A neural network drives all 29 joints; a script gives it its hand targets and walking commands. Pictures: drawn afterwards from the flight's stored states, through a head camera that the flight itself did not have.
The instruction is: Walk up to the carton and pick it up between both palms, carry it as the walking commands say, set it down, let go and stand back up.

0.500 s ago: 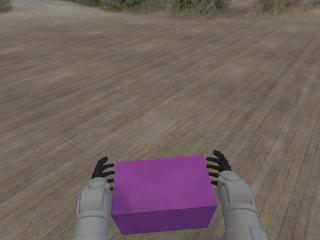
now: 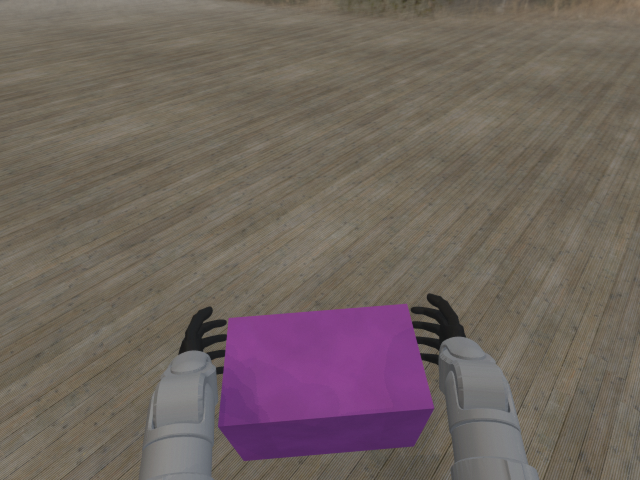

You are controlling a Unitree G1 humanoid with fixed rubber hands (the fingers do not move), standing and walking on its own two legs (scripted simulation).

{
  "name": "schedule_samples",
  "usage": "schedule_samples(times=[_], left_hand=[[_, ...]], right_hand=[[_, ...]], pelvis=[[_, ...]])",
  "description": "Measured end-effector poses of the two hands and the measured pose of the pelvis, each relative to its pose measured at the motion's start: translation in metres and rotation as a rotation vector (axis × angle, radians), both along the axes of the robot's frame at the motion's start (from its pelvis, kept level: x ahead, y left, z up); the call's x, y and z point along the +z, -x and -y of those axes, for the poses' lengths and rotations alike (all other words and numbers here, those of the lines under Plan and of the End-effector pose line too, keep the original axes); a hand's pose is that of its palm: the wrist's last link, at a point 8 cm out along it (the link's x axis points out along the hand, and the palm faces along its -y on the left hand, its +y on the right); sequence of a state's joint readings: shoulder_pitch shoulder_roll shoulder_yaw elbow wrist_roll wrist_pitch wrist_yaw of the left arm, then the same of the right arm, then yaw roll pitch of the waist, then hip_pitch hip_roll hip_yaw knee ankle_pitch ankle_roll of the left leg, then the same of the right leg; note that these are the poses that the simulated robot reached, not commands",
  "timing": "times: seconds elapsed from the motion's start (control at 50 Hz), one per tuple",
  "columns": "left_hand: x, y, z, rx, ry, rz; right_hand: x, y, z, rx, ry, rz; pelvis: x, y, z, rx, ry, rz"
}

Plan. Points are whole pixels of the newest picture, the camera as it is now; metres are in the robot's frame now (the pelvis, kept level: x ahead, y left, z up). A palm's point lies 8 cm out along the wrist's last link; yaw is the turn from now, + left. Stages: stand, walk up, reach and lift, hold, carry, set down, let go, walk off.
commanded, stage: hold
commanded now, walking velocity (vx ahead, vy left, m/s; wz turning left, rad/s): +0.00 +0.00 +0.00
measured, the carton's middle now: (323, 383) +0.28 +0.00 -0.04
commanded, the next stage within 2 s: carry in 0.36 s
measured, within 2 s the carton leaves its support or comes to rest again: neither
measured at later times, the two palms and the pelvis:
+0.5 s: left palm (202, 361) +0.27 +0.16 +0.04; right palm (454, 344) +0.28 -0.17 +0.05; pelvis -0.01 +0.00 -0.02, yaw +0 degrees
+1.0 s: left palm (221, 414) +0.20 +0.12 +0.05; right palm (499, 370) +0.23 -0.20 +0.07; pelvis -0.02 -0.06 -0.05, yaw +5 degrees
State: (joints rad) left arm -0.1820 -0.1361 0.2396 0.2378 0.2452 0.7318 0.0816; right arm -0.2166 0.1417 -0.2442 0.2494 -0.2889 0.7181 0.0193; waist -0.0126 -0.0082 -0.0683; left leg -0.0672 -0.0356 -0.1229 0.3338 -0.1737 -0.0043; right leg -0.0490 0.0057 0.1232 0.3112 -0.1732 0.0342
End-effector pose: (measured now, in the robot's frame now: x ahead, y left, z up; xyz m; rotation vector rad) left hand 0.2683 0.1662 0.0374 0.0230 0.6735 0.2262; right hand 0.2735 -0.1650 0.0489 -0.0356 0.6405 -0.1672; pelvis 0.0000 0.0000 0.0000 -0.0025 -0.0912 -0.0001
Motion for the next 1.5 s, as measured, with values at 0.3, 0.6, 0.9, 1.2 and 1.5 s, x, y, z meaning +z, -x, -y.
schedule_samples(times=[0.3, 0.6, 0.9, 1.2, 1.5], left_hand=[[0.001, -0.007, 0.003, -0.029, -0.005, 0.001], [0.009, 0.008, 0.014, 0.094, 0.055, 0.073], [0.016, 0.058, 0.045, 0.135, 0.068, 0.034], [0.025, 0.088, 0.054, 0.18, 0.068, 0.015], [0.028, 0.096, 0.095, 0.185, 0.055, 0.004]], right_hand=[[0.002, 0.002, 0.001, -0.053, 0.013, 0.008], [0.013, -0.006, 0.007, -0.048, -0.003, 0.079], [0.019, 0.035, 0.037, -0.031, -0.019, 0.038], [0.029, 0.049, 0.045, 0.012, -0.013, 0.017], [0.026, 0.057, 0.086, 0.015, -0.023, 0.004]], pelvis=[[0.0, 0.0, -0.008, -0.015, -0.005, 0.002], [-0.027, 0.008, 0.02, 0.019, 0.028, -0.074], [-0.047, 0.018, 0.06, 0.093, 0.023, -0.081], [-0.041, 0.032, 0.079, 0.134, 0.025, -0.087], [-0.036, 0.049, 0.12, 0.128, 0.012, -0.104]])
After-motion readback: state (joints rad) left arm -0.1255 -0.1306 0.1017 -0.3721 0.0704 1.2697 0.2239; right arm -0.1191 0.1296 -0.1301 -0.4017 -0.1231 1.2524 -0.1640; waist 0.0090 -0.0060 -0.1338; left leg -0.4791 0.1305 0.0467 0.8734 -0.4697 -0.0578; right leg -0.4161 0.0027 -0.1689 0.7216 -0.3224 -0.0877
